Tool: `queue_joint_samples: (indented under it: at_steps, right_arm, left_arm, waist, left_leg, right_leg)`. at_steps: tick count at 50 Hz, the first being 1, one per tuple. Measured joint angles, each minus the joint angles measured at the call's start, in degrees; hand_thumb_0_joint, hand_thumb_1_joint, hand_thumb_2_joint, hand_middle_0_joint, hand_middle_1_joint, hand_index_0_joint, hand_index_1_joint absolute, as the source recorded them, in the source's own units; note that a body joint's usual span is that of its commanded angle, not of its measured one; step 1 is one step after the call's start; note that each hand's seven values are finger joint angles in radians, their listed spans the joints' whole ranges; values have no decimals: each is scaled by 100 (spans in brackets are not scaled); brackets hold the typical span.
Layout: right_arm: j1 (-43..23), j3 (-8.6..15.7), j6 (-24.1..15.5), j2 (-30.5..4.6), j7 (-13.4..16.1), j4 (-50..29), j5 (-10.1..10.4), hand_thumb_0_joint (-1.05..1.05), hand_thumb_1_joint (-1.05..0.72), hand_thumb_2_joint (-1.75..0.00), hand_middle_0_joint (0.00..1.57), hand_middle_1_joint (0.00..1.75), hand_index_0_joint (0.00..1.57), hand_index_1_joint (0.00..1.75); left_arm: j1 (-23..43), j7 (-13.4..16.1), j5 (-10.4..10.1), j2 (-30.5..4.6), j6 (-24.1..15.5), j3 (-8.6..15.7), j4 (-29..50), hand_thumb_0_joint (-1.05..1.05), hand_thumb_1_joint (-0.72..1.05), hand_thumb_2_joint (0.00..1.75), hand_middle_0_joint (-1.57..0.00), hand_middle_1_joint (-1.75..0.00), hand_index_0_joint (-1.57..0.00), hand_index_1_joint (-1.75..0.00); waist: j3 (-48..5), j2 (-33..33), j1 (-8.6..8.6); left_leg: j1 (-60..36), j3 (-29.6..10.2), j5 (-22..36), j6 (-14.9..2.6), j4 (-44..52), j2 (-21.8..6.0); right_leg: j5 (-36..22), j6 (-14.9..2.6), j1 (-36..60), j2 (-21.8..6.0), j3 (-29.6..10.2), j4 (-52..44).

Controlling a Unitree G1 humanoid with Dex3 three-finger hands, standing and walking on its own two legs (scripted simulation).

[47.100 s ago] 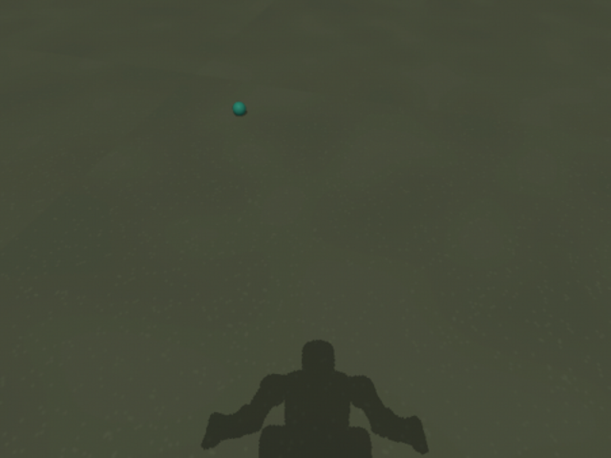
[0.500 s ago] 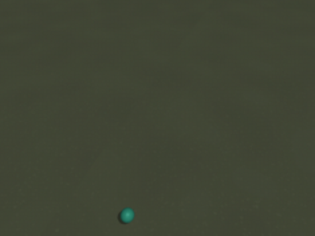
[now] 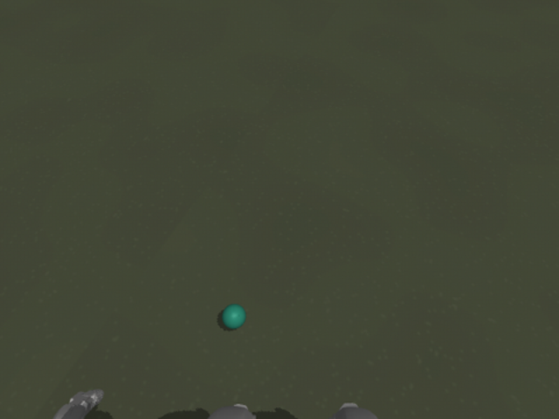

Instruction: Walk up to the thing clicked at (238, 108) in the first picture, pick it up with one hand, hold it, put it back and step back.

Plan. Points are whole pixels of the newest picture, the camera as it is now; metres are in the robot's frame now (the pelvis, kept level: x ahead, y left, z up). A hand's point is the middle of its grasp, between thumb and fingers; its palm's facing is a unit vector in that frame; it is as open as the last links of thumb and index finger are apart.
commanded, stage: step back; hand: left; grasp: from above
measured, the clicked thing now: (234, 316) +0.50 +0.16 -0.71
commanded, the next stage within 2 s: none
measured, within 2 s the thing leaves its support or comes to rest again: neither
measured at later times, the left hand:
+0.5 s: hand out of the picture +0.01 +0.27 -0.14, palm faces -0.13 -0.90 -0.41, open 7.4 cm
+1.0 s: hand out of the picture -0.11 +0.28 -0.13, palm faces -0.08 -0.92 -0.38, open 7.4 cm
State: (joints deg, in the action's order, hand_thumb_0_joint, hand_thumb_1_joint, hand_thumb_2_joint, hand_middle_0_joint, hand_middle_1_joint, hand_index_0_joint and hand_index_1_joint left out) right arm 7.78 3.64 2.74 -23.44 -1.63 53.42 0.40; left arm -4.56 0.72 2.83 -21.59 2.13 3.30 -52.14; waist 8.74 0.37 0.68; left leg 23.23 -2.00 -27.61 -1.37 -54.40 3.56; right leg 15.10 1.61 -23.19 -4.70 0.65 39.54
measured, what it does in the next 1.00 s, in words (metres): walks backwards: left foot, then right foot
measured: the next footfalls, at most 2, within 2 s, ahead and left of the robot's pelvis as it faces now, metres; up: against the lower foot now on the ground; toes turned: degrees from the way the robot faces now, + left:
left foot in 0.04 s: +0.02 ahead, +0.11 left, +0.00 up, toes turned -2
right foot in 0.48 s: -0.10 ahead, -0.11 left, +0.00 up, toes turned -3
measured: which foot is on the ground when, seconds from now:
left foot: up 0.00-0.02, down 0.04-0.50, up 0.52-0.76, down 0.78-1.00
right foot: down 0.00-0.04, up 0.06-0.46, down 0.48-0.80, up 0.82-1.00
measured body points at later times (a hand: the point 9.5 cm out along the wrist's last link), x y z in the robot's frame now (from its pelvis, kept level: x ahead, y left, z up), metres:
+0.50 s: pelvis -0.11 +0.01 +0.00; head -0.05 +0.00 +0.44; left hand +0.02 +0.32 -0.12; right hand -0.03 -0.31 -0.12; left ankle -0.02 +0.11 -0.72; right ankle -0.14 -0.11 -0.72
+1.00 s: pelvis -0.25 +0.02 +0.01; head -0.19 +0.04 +0.46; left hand -0.11 +0.33 -0.11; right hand -0.18 -0.30 -0.09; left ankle -0.20 +0.14 -0.72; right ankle -0.29 -0.12 -0.64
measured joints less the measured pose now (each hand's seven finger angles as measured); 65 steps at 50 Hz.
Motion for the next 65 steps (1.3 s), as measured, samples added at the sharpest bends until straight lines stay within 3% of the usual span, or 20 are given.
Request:
queue_joint_samples:
  at_steps: [3,6,8,11,18,23,25,28,31,33,37,39,41,44,49,53,57,58,61,65]
  right_arm:
    - [246,8,-76,68,33,51,-161,0,-91,-89,20,29,20,30]
    - [305,-58,-72,218,41,99,-233,0,-91,-89,20,29,21,30]
    - [329,-97,-74,305,96,103,-252,1,-91,-89,20,30,21,30]
    - [296,-98,-85,329,185,-6,-230,1,-91,-89,20,30,21,30]
    - [65,-85,-187,299,256,-416,-169,1,-91,-89,21,30,21,30]
    - [-107,-120,-142,203,212,-559,-157,0,-91,-89,21,30,21,30]
    - [-184,-109,-89,119,200,-522,-116,0,-91,-89,21,30,21,30]
    - [-176,-69,10,126,215,-395,-59,1,-91,-89,20,30,21,30]
    - [-38,-75,-10,78,218,-352,14,1,-91,-89,20,30,21,30]
    - [96,-90,-56,44,234,-362,28,1,-91,-89,20,30,21,30]
    - [313,-103,-84,28,246,-368,-15,1,-91,-89,20,29,21,30]
    - [381,-91,-132,27,238,-357,-63,1,-91,-89,20,30,21,30]
    - [322,-65,-156,156,233,-283,-150,1,-91,-89,20,29,20,30]
    - [308,-125,-189,238,167,-319,-183,1,-91,-89,20,30,21,30]
    - [208,-159,-209,297,235,-461,-191,1,-91,-89,21,30,21,30]
    - [48,-133,-227,242,257,-685,-206,1,-90,-89,21,30,21,30]
    - [-89,-126,-148,92,220,-828,-178,1,-90,-89,21,30,21,30]
    - [-150,-103,-111,10,220,-807,-152,1,-90,-89,21,30,21,30]
    - [-140,-33,13,-27,290,-661,-79,1,-91,-89,20,30,21,30]
    - [94,-41,-5,-79,304,-562,-11,1,-91,-89,20,29,21,30]
  left_arm:
    - [97,4,-99,-101,37,9,216,1,90,90,-21,-30,-20,-30]
    - [174,110,-161,-155,93,66,237,0,90,90,-20,-30,-20,-30]
    - [136,144,-211,-180,114,68,205,0,90,90,-20,-30,-20,-30]
    - [-10,113,-225,-159,82,65,242,0,90,90,-20,-30,-20,-30]
    - [-301,33,-188,-134,112,92,276,0,90,90,-20,-30,-20,-30]
    - [-405,-45,-165,-110,30,112,301,0,90,90,-20,-30,-20,-30]
    - [-449,-53,-118,-11,-33,125,262,0,90,90,-20,-30,-20,-30]
    - [-593,-115,-74,72,-33,67,312,0,90,90,-20,-30,-20,-30]
    - [-644,-76,-80,146,-9,32,368,0,90,90,-20,-30,-20,-30]
    - [-597,-54,-62,155,17,32,439,1,90,90,-21,-30,-20,-30]
    - [-410,1,-40,93,8,35,698,1,90,90,-21,-30,-20,-30]
    - [-303,-8,-88,28,23,14,828,0,90,90,-21,-30,-20,-30]
    - [-160,-12,-140,-75,75,37,863,0,90,90,-21,-30,-20,-30]
    - [-127,39,-162,-76,182,69,738,0,90,90,-20,-30,-20,-30]
    - [-284,9,-190,-116,160,127,656,0,90,90,-20,-30,-20,-30]
    - [-422,-33,-160,-154,143,164,606,0,90,90,-20,-30,-20,-30]
    - [-521,-79,-139,-171,51,161,487,0,90,90,-20,-30,-20,-30]
    - [-509,-78,-110,-90,21,165,415,0,90,90,-20,-30,-20,-30]
    - [-645,-142,-59,32,7,82,389,0,90,90,-20,-30,-20,-30]
    - [-720,-89,-31,139,49,32,371,1,90,90,-21,-30,-20,-30]
  waist:
    - [-13,172,38]
    - [149,260,61]
    - [138,286,95]
    - [165,243,83]
    - [265,116,45]
    - [219,-12,-23]
    - [210,-237,-23]
    - [100,-233,-72]
    - [9,-151,-141]
    - [-30,-125,-144]
    - [-5,-65,-102]
    - [34,-32,-50]
    - [195,248,-102]
    - [202,207,-16]
    - [127,164,-43]
    - [147,93,-75]
    - [90,-10,-134]
    - [131,-206,-114]
    - [52,-255,-146]
    - [-72,-181,-196]
  left_leg:
    - [-563,93,411,-47,1263,-52]
    - [-524,126,532,-143,1236,-88]
    - [-563,146,757,-158,1521,-137]
    - [-605,243,1033,-191,1866,-208]
    - [-410,526,1269,-228,1875,-354]
    - [-35,675,1342,-128,1565,-508]
    - [120,597,1338,-46,1355,-668]
    - [380,70,248,90,460,-234]
    - [495,-351,9,154,-745,250]
    - [349,-407,-34,185,-917,320]
    - [-377,-188,-90,182,398,33]
    - [-834,-33,515,149,1561,-127]
    - [-908,121,723,37,1783,7]
    - [-754,44,847,-12,1728,-131]
    - [-583,75,1228,10,1976,-373]
    - [-293,144,1395,53,1865,-547]
    - [161,188,1459,239,1489,-698]
    - [268,79,1461,261,1349,-812]
    - [605,-424,258,198,309,-285]
    - [704,-559,39,186,-1123,287]
  right_leg:
    - [162,-7,-278,-62,-121,377]
    - [1448,-179,-508,655,-891,1505]
    - [1511,-232,-648,1017,-1085,2273]
    - [1333,-178,-635,1156,-1000,2796]
    - [1418,-41,47,924,-802,2021]
    - [948,-161,717,637,-441,408]
    - [722,-191,944,734,-306,-153]
    - [609,-263,802,672,-317,-88]
    - [362,-254,730,519,-386,-289]
    - [218,-237,642,455,-361,-394]
    - [61,-179,382,371,-202,-344]
    - [97,-128,171,324,-96,-89]
    - [205,-145,-18,234,-292,268]
    - [1393,-236,-315,819,-770,1550]
    - [1472,-152,-374,1115,-888,2825]
    - [1471,-33,111,865,-735,2022]
    - [860,-125,873,579,-436,76]
    - [856,-138,923,694,-336,-67]
    - [728,-219,685,629,-306,136]
    - [374,-229,545,407,-347,-95]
